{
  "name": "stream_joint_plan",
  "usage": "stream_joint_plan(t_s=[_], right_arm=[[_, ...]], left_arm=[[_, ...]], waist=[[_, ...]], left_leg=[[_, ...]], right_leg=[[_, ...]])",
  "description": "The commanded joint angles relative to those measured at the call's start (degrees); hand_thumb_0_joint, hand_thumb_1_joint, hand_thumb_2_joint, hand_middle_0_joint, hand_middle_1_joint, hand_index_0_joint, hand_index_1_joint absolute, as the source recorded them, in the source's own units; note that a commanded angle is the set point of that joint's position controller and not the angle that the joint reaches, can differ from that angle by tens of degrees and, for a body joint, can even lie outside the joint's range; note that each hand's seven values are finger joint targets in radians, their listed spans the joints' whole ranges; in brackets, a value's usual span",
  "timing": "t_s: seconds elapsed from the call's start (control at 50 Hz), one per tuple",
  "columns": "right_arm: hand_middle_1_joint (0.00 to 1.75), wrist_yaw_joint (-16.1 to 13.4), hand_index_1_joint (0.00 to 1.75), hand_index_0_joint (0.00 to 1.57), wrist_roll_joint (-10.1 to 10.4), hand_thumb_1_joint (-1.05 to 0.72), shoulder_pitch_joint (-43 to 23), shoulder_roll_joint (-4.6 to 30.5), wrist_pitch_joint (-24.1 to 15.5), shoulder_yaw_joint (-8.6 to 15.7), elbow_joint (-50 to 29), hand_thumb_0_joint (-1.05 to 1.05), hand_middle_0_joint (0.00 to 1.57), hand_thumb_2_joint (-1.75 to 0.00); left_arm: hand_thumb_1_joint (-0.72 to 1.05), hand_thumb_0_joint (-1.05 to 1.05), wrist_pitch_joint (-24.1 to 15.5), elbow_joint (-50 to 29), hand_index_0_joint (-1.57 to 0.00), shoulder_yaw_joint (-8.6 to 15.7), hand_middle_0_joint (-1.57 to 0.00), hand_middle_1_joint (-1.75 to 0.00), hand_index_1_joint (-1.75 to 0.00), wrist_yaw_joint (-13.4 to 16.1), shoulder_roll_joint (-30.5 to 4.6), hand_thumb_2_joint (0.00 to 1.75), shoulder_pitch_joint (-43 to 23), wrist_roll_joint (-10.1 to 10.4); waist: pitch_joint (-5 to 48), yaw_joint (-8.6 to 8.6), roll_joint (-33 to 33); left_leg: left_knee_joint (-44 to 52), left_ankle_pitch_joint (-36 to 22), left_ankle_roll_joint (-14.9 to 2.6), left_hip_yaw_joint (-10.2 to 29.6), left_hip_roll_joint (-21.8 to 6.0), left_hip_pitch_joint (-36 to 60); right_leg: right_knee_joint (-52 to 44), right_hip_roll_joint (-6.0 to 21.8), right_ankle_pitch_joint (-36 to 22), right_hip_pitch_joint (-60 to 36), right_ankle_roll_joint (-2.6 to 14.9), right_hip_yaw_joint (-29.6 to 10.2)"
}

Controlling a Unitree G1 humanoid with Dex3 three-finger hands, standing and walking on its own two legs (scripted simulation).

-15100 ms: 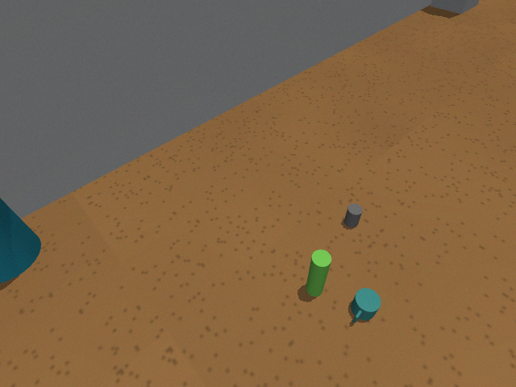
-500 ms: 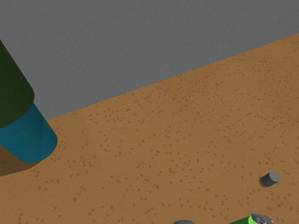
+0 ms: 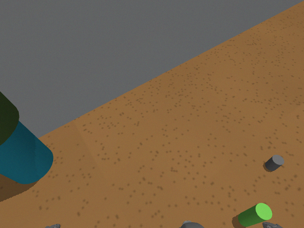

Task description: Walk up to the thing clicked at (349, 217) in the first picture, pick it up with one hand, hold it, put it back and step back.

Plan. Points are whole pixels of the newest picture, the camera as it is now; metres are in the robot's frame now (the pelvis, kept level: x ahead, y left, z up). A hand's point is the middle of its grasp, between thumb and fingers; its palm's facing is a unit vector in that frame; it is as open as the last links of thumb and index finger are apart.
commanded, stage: walk up
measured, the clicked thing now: (274, 163) +0.56 -0.72 -0.70
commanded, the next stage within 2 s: stand in 0.58 s
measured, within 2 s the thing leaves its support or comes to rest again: neither
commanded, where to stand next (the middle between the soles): +0.08 +0.00 m, yaw +0 degrees
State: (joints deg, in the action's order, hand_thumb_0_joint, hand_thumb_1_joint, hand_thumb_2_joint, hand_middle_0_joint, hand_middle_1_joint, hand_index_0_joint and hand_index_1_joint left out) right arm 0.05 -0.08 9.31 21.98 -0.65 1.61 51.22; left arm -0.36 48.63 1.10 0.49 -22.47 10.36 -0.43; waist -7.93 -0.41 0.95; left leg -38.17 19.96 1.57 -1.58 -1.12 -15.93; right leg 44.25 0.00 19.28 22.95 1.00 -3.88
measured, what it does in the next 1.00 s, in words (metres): stands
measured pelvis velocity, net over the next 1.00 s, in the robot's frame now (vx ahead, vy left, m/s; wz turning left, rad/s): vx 0.01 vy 0.02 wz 0.00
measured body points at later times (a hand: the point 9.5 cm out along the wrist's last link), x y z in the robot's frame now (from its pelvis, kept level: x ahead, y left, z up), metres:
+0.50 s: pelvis +0.00 +0.00 +0.03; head +0.01 -0.01 +0.47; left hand +0.10 +0.30 -0.10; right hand +0.05 -0.31 -0.11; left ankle +0.00 +0.15 -0.71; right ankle +0.05 -0.11 -0.71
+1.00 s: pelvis +0.01 +0.02 +0.03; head +0.02 +0.02 +0.48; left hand +0.10 +0.32 -0.10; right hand +0.10 -0.28 -0.10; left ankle +0.00 +0.15 -0.71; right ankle +0.05 -0.11 -0.71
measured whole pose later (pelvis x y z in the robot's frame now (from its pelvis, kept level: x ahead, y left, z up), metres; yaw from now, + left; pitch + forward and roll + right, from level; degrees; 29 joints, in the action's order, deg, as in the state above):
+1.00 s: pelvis +0.01 +0.02 +0.03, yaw +0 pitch -2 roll +0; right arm 0.8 -0.5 5.1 20.3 -0.9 0.2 64.9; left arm -0.6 66.0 0.1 -0.5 -20.1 4.6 -0.3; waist -2.7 0.1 -0.1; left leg -18.7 11.5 1.5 -1.7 -1.7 -5.0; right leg 20.2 0.6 8.2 9.8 -1.0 -2.5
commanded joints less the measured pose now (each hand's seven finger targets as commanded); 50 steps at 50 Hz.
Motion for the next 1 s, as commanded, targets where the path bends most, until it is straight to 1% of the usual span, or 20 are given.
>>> stream_joint_plan(t_s=[0.0,0.02,0.04,0.06,0.08,0.1,0.12,0.18,0.22,0.32,0.44,0.48,0.54,0.56,0.6,0.72,0.82,0.86,0.94,0.98], right_arm=[[0.30,-1.07,0.30,0.20,-0.49,-0.90,-1.58,17.81,-2.56,4.16,-3.01,0.00,0.20,-0.90],[0.30,-0.71,0.30,0.20,-0.55,-0.90,-5.35,15.70,-2.43,3.48,-3.17,0.00,0.20,-0.90],[0.30,-0.52,0.30,0.20,-0.66,-0.90,-4.49,13.68,-2.26,2.60,-2.60,0.00,0.20,-0.90],[0.30,-0.47,0.30,0.20,-0.25,-0.90,-3.78,12.34,-2.10,2.16,-2.20,0.00,0.20,-0.90],[0.30,-0.50,0.30,0.20,-0.40,-0.90,-1.45,11.45,-1.96,1.77,-1.20,0.00,0.20,-0.90],[0.30,-0.42,0.30,0.20,-0.45,-0.90,-0.38,11.70,-1.85,1.78,0.16,0.00,0.20,-0.90],[0.30,-0.25,0.30,0.20,-0.57,-0.90,-0.66,12.13,-1.88,1.78,1.12,0.00,0.20,-0.90],[0.30,0.06,0.30,0.20,-0.62,-0.90,-3.48,12.07,-1.98,1.55,1.69,0.00,0.20,-0.90],[0.30,0.05,0.30,0.20,-0.69,-0.90,-1.82,11.72,-2.18,1.28,2.92,0.00,0.20,-0.90],[0.30,-0.14,0.30,0.20,-0.29,-0.90,-1.86,11.81,-2.38,1.12,4.91,0.00,0.20,-0.90],[0.30,-0.23,0.30,0.20,-0.39,-0.90,-2.12,11.86,-2.21,0.84,6.76,0.00,0.20,-0.90],[0.30,-0.23,0.30,0.20,-0.47,-0.90,-2.66,11.65,-2.11,0.77,7.16,0.00,0.20,-0.90],[0.30,-0.25,0.30,0.20,-0.62,-0.90,-2.72,11.72,-2.09,0.75,7.87,0.00,0.20,-0.90],[0.30,-0.24,0.30,0.20,-0.53,-0.90,-3.27,10.77,-1.94,0.73,8.33,0.00,0.20,-0.90],[0.30,-0.25,0.30,0.20,-0.67,-0.90,-4.16,11.60,-1.99,0.78,8.73,0.00,0.20,-0.90],[0.30,-0.15,0.30,0.20,-0.48,-0.90,-4.46,11.08,-1.98,0.74,10.04,0.00,0.20,-0.90],[0.30,-0.25,0.30,0.20,-0.51,-0.90,-5.17,10.95,-1.78,0.78,10.51,0.00,0.20,-0.90],[0.30,-0.29,0.30,0.20,-0.46,-0.90,-5.17,10.95,-1.81,0.82,10.66,0.00,0.20,-0.90],[0.30,-0.29,0.30,0.20,-0.43,-0.90,-6.09,10.72,-1.49,1.03,10.62,0.00,0.20,-0.90],[0.30,-0.26,0.30,0.20,-0.56,-0.90,-6.02,10.79,-1.43,1.00,10.69,0.00,0.20,-0.90]], left_arm=[[0.90,0.00,-0.48,-1.84,-0.20,3.40,-0.20,-0.30,-0.30,0.60,-11.23,0.90,-0.09,0.28],[0.90,0.00,-0.91,-0.08,-0.20,3.39,-0.20,-0.30,-0.30,0.51,-11.58,0.90,2.26,-0.20],[0.90,0.00,-1.48,0.49,-0.20,3.36,-0.20,-0.30,-0.30,0.13,-11.96,0.90,0.70,-0.45],[0.90,0.00,-1.84,0.79,-0.20,3.60,-0.20,-0.30,-0.30,-0.34,-12.41,0.90,-0.52,-0.35],[0.90,0.00,-1.80,0.54,-0.20,3.61,-0.20,-0.30,-0.30,-0.51,-12.89,0.90,-3.38,-0.17],[0.90,0.00,-1.59,0.96,-0.20,3.46,-0.20,-0.30,-0.30,-0.61,-12.46,0.90,-4.38,0.05],[0.90,0.00,-1.39,1.44,-0.20,3.16,-0.20,-0.30,-0.30,-0.74,-12.06,0.90,-5.13,0.06],[0.90,0.00,-1.28,3.87,-0.20,2.79,-0.20,-0.30,-0.30,-0.99,-11.08,0.90,-4.04,0.05],[0.90,0.00,-1.32,4.80,-0.20,2.89,-0.20,-0.30,-0.30,-1.16,-11.29,0.90,-5.97,-0.13],[0.90,0.00,-1.40,6.76,-0.20,2.62,-0.20,-0.30,-0.30,-1.13,-10.52,0.90,-7.13,0.02],[0.90,0.00,-1.26,8.53,-0.20,2.32,-0.20,-0.30,-0.30,-1.06,-9.65,0.90,-8.16,0.32],[0.90,0.00,-1.09,9.25,-0.20,2.37,-0.20,-0.30,-0.30,-1.00,-9.60,0.90,-8.51,0.42],[0.90,0.00,-0.99,9.83,-0.20,2.25,-0.20,-0.30,-0.30,-0.99,-9.36,0.90,-8.97,0.47],[0.90,0.00,-1.41,10.97,-0.20,1.87,-0.20,-0.30,-0.30,-0.93,-9.97,0.90,-8.78,0.04],[0.90,0.00,-1.59,11.94,-0.20,1.84,-0.20,-0.30,-0.30,-0.93,-9.32,0.90,-8.02,0.29],[0.90,0.00,-1.89,13.11,-0.20,1.48,-0.20,-0.30,-0.30,-0.65,-9.77,0.90,-8.42,0.24],[0.90,0.00,-1.75,13.74,-0.20,1.31,-0.20,-0.30,-0.30,-0.47,-9.44,0.90,-8.64,0.21],[0.90,0.00,-1.71,13.85,-0.20,1.23,-0.20,-0.30,-0.30,-0.46,-9.31,0.90,-8.37,0.17],[0.90,0.00,-1.63,14.00,-0.20,1.16,-0.20,-0.30,-0.30,-0.34,-9.62,0.90,-8.65,-0.01],[0.90,0.00,-1.70,13.92,-0.20,1.14,-0.20,-0.30,-0.30,-0.31,-9.58,0.90,-8.71,0.01]], waist=[[11.25,-0.53,-7.95],[10.59,-2.77,-6.81],[9.79,-2.00,-3.16],[9.91,-0.92,-1.99],[7.61,0.74,-1.16],[5.89,0.92,-3.19],[4.69,0.94,-4.08],[3.99,-0.64,-3.04],[4.89,0.25,-0.80],[8.88,0.62,2.06],[9.87,0.64,2.61],[8.75,0.48,2.77],[9.05,0.56,2.16],[9.18,1.01,0.56],[8.74,0.06,-1.18],[11.14,0.44,-1.32],[10.65,0.52,-1.84],[11.07,0.58,-2.24],[9.78,0.76,-1.46],[9.77,0.86,-1.75]], left_leg=[[13.04,-11.25,-13.00,18.86,-18.92,2.47],[10.85,-10.62,-11.65,15.32,-16.78,-0.65],[8.93,-8.27,-7.72,8.53,-11.14,-2.49],[7.67,-4.98,-4.88,4.00,-6.04,-1.20],[8.61,-0.17,-3.72,3.15,-4.25,-1.87],[11.45,5.19,-3.64,3.95,-4.67,-1.37],[13.87,6.97,-4.05,5.21,-5.32,-1.00],[14.53,6.42,-4.77,5.30,-5.97,-0.01],[15.28,4.01,-4.26,4.39,-5.57,0.81],[15.37,-2.51,-3.74,2.62,-5.64,5.74],[17.30,-5.31,-3.28,1.92,-5.91,8.01],[18.26,-4.85,-3.14,2.21,-6.03,7.51],[19.28,-5.50,-3.14,2.35,-6.36,7.94],[21.00,-7.16,-2.71,4.53,-7.22,7.07],[22.54,-7.43,-2.66,5.36,-7.82,4.84],[22.32,-13.61,-2.26,4.91,-7.62,8.05],[22.94,-14.95,-2.16,4.81,-7.62,8.66],[22.91,-17.97,-1.97,4.73,-7.70,9.83],[23.05,-13.49,-1.99,4.67,-7.28,10.50],[23.26,-14.56,-2.07,4.83,-7.53,10.04]], right_leg=[[-2.06,1.05,4.07,-4.09,0.59,0.71],[-6.70,2.38,2.80,-9.19,0.96,-1.18],[-13.26,3.18,-5.30,-11.33,2.11,-4.67],[-14.44,4.83,-11.15,-10.28,3.70,-8.74],[-15.35,6.29,-9.29,-7.28,4.50,-10.25],[-17.15,6.71,-1.66,-5.00,4.58,-10.06],[-17.82,5.86,1.69,-3.57,4.07,-9.22],[-20.84,4.27,4.15,-4.04,3.26,-8.61],[-21.88,4.98,1.97,-5.46,3.12,-9.50],[-24.11,5.74,-3.90,-8.27,2.78,-9.33],[-25.63,5.94,-7.37,-9.79,2.05,-8.68],[-26.44,5.65,-6.17,-9.58,1.60,-8.27],[-26.40,5.54,-7.71,-10.33,1.34,-7.89],[-25.84,5.79,-11.77,-12.25,0.63,-6.28],[-24.57,5.40,-14.60,-15.19,0.15,-5.34],[-24.79,6.32,-20.33,-16.96,0.00,-4.22],[-25.14,6.34,-20.86,-17.22,-0.28,-3.52],[-25.00,6.37,-22.53,-17.35,-0.28,-3.33],[-26.64,6.35,-18.80,-14.84,-0.39,-3.41],[-26.53,6.59,-19.97,-15.79,-0.39,-3.48]])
